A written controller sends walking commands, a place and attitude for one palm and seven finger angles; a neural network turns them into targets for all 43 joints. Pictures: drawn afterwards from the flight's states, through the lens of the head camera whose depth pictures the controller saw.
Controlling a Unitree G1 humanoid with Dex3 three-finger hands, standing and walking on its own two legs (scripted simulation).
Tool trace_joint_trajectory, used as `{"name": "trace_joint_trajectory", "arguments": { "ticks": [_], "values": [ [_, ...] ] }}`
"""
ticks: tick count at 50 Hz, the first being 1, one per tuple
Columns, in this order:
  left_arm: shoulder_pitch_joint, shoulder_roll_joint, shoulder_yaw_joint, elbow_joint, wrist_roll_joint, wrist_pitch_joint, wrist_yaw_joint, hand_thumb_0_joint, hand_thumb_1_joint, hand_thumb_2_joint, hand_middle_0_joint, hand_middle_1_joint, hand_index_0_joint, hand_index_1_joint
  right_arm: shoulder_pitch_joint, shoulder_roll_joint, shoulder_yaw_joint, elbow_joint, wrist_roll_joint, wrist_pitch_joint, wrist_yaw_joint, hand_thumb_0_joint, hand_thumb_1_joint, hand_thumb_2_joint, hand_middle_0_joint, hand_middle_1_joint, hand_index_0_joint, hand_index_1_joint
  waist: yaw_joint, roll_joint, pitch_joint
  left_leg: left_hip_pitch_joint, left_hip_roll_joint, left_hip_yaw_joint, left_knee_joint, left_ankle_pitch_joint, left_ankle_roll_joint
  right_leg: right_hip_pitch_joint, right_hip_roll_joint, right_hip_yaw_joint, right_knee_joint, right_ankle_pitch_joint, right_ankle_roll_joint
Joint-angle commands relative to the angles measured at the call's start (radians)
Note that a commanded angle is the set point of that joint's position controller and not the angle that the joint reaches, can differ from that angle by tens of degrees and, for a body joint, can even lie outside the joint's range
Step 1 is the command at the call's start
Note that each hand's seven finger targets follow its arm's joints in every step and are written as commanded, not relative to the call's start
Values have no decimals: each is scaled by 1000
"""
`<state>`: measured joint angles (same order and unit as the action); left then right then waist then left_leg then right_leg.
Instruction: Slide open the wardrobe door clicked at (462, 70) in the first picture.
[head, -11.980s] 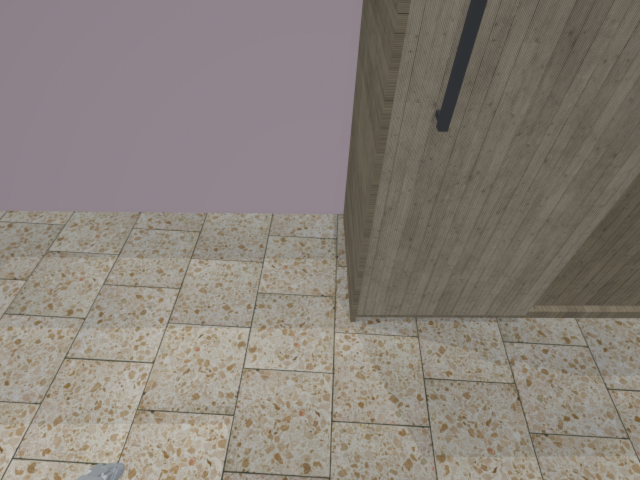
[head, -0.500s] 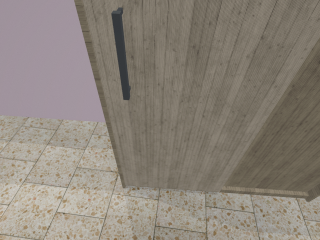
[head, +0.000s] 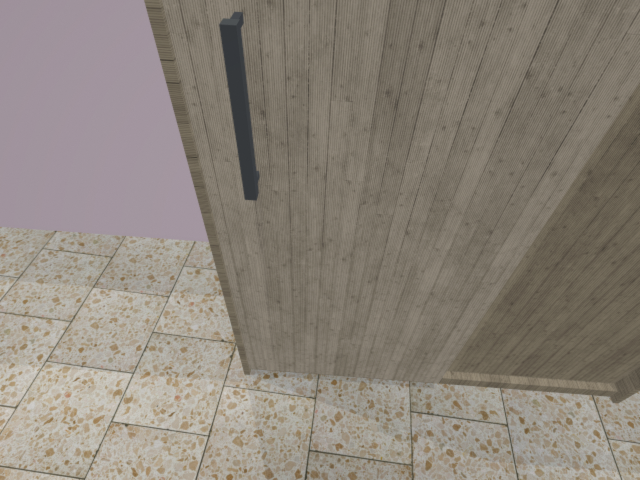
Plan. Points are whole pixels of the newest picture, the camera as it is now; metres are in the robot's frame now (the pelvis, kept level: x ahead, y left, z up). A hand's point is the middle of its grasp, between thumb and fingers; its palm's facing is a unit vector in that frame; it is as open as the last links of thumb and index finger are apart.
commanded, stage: look again from close up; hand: left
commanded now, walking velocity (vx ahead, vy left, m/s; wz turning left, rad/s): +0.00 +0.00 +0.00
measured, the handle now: (245, 117) +0.53 +0.15 +0.19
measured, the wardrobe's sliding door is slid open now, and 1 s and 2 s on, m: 0.00 0.00 0.00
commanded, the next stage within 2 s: shuffle to correct the standing spot in 0.12 s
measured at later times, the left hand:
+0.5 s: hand out of the picture -0.01 +0.15 -0.19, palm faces +0.08 -0.99 -0.14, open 7.4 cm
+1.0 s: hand out of the picture +0.09 +0.19 -0.18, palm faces +0.00 -0.97 -0.26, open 7.3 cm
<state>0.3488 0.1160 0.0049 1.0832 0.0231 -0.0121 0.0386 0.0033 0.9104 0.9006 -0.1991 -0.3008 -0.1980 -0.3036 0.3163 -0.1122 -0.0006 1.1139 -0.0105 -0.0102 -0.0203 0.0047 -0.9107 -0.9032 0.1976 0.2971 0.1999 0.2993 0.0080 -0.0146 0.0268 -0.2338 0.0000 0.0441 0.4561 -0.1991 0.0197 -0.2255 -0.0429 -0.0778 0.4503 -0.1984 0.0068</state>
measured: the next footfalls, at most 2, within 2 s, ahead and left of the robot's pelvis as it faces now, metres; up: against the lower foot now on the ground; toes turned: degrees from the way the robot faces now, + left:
none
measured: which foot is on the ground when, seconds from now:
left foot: down 0.00-1.00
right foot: down 0.00-1.00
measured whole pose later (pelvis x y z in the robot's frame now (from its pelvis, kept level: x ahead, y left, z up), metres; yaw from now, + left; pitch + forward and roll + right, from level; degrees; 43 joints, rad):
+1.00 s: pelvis +0.04 +0.00 -0.01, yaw -2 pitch +0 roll +0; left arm 0.24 0.17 0.03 1.01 0.02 0.00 0.06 0.01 0.92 0.90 -0.20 -0.30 -0.20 -0.30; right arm 0.26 -0.16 -0.03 1.05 0.00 0.00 -0.03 0.02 -0.92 -0.90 0.20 0.30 0.20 0.30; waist -0.01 0.01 0.06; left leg -0.24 0.01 0.07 0.56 -0.32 0.02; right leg -0.24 -0.04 -0.06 0.55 -0.30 0.01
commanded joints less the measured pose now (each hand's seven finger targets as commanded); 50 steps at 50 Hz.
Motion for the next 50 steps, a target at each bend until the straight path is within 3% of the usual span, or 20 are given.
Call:
{"name": "trace_joint_trajectory", "arguments": {
  "ticks": [1, 11, 14, 17, 24, 26, 27, 28, 29, 30, 32, 34, 36, 40, 43, 46, 47, 48, 49, 50],
  "values": [
    [90, 74, 14, -22, -4, -16, 2, 0, 900, 900, -200, -300, -200, -300, 67, -82, -14, -30, -1, -14, -5, 0, -900, -900, 200, 300, 200, 300, 1, 9, 61, -74, 91, -104, -138, -88, 4, 12, -67, 93, -97, -40, -37],
    [81, 78, 14, -23, -5, -17, 2, 0, 900, 900, -200, -300, -200, -300, 69, -78, -11, -23, -1, -14, -6, 0, -900, -900, 200, 300, 200, 300, -1, 8, 72, -55, 90, -87, -126, -53, 0, 3, -68, 99, -106, -37, -38],
    [87, 78, 20, -19, 0, -12, 0, 0, 900, 900, -200, -300, -200, -300, 91, -79, -12, -14, -8, -6, -4, 0, -900, -900, 200, 300, 200, 300, -2, 10, 67, -75, 80, -87, -130, -227, 1, -5, -62, 100, -105, -216, -43],
    [103, 85, 31, -25, 4, -6, -6, 0, 900, 900, -200, -300, -200, -300, 87, -81, -17, -24, -14, 3, -1, 0, -900, -900, 200, 300, 200, 300, 5, -3, 122, -125, 66, -76, -101, -321, 11, -52, -69, 123, -120, -364, -55],
    [142, 110, 55, -29, -2, -13, -11, 0, 900, 900, -200, -300, -200, -300, 103, -49, -16, -51, -14, -11, 6, 0, -900, -900, 200, 300, 200, 300, 10, -84, 132, -147, 21, 7, 71, -219, 10, -56, -142, 209, -154, -440, -114],
    [121, 100, 56, -36, 0, -12, -10, 0, 900, 900, -200, -300, -200, -300, 127, -40, -16, -50, -13, -15, 6, 0, -900, -900, 200, 300, 200, 300, -10, -38, 158, -109, 31, 0, 44, -188, 14, -99, -124, 178, -115, -383, -112],
    [102, 78, 52, -40, 0, -11, -10, 0, 900, 900, -200, -300, -200, -300, 155, -41, -10, -39, -10, -22, 2, 0, -900, -900, 200, 300, 200, 300, -22, 32, 149, -52, 57, -38, -25, -112, 18, -120, -89, 123, -40, -264, -92],
    [96, 54, 43, -43, 1, -13, -10, 0, 900, 900, -200, -300, -200, -300, 189, -64, -9, -18, -8, -31, -5, 0, -900, -900, 200, 300, 200, 300, -25, 132, 110, 18, 123, -123, -81, 27, 40, -125, -37, 45, 68, -121, -63],
    [100, 33, 33, -38, 1, -14, -8, 0, 900, 900, -200, -300, -200, -300, 196, -88, -10, -6, -5, -34, -15, 0, -900, -900, 200, 300, 200, 300, -14, 191, 79, 48, 190, -178, -113, 214, 71, -99, -13, -7, 119, -75, -33],
    [107, 24, 23, -27, -1, -12, -2, 0, 900, 900, -200, -300, -200, -300, 178, -92, -5, -2, -2, -33, -26, 0, -900, -900, 200, 300, 200, 300, 1, 181, 83, 55, 203, -176, -91, 454, 87, -69, -12, -6, 102, -54, -20],
    [140, 32, 20, 4, -10, -13, 6, 0, 900, 900, -200, -300, -200, -300, 150, -82, 0, -6, 4, -37, -38, 0, -900, -900, 200, 300, 200, 300, 15, 80, 42, 89, 165, -112, -12, 771, 57, 32, -41, 35, 35, 151, -15],
    [134, 65, 26, 3, -14, -10, 11, 0, 900, 900, -200, -300, -200, -300, 140, -100, -11, -12, 8, -35, -42, 0, -900, -900, 200, 300, 200, 300, 6, 66, -10, 144, 141, -79, 8, 824, 27, 68, -57, 39, 45, 294, -13],
    [104, 81, 34, -20, -12, -5, 14, 0, 900, 900, -200, -300, -200, -300, 127, -98, -23, -22, 11, -27, -44, 0, -900, -900, 200, 300, 200, 300, 1, 60, -12, 149, 142, -71, 15, 844, 26, 60, -61, 36, 69, 351, -7],
    [56, 81, 47, -64, -9, 8, 14, 0, 900, 900, -200, -300, -200, -300, 98, -116, -44, -39, 5, -13, -43, 0, -900, -900, 200, 300, 200, 300, -4, 62, -46, 171, 169, -89, 11, 786, 46, 14, -50, 34, 102, 225, -2],
    [32, 84, 49, -74, -6, 9, 12, 0, 900, 900, -200, -300, -200, -300, 66, -109, -48, -49, 1, -9, -39, 0, -900, -900, 200, 300, 200, 300, 2, 64, -50, 128, 161, -88, 11, 665, 48, 37, -58, 46, 92, 243, -7],
    [29, 101, 46, -74, -1, 4, 11, 0, 900, 900, -200, -300, -200, -300, 42, -82, -45, -57, -1, -10, -28, 0, -900, -900, 200, 300, 200, 300, 6, -1, -64, 44, 114, -59, 18, 405, 23, 104, -94, 86, 63, 366, -29],
    [51, 176, 42, -57, -3, -1, 43, 0, 900, 900, -200, -300, -200, -300, -45, -188, -56, -132, 21, -15, -16, 0, -900, -900, 200, 300, 200, 300, 11, -31, -101, 73, 139, -33, 167, 494, -11, 45, -114, 120, 40, 584, -21],
    [0, 186, 42, -115, -8, -9, 37, 0, 900, 900, -200, -300, -200, -300, 5, -142, -52, -156, 7, -9, -5, 0, -900, -900, 200, 300, 200, 300, -21, -22, -139, 12, 99, -36, 126, 144, -5, 89, -138, 132, 60, 385, -56],
    [-35, 171, 33, -124, -8, -7, 31, 0, 900, 900, -200, -300, -200, -300, 2, -128, -43, -156, 3, -6, -2, 0, -900, -900, 200, 300, 200, 300, -26, -7, -121, 14, 96, -41, 79, 57, 1, 36, -122, 136, 64, 224, -69],
    [-47, 159, 28, -136, -8, -6, 24, 0, 900, 900, -200, -300, -200, -300, 16, -129, -39, -162, -1, -8, 1, 0, -900, -900, 200, 300, 200, 300, -31, 53, -99, 21, 112, -65, 42, 125, 13, 7, -89, 116, 79, 154, -68]
  ]
}}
